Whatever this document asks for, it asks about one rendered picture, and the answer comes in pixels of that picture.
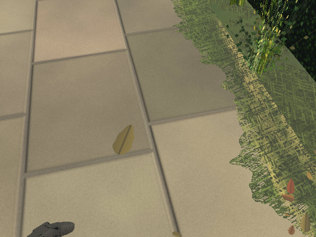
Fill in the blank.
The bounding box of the left robot hand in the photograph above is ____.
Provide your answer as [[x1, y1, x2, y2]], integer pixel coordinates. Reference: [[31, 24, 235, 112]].
[[27, 221, 75, 237]]

